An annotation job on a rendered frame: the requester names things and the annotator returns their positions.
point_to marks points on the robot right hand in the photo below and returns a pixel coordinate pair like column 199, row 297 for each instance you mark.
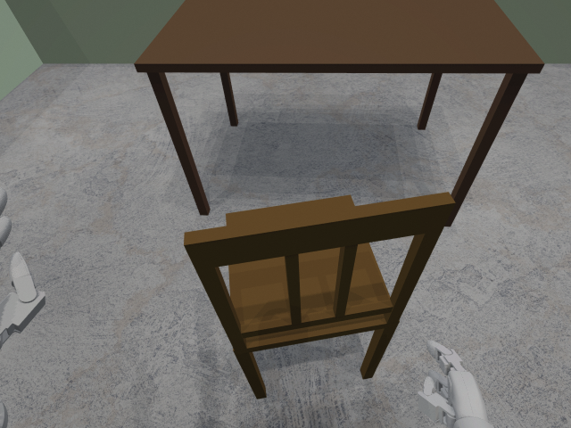
column 459, row 394

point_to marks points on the robot left hand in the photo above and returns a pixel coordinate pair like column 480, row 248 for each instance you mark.
column 17, row 309

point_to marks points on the table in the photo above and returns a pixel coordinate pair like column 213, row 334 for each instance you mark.
column 340, row 36

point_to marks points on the chair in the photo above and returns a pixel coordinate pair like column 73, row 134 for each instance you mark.
column 305, row 271

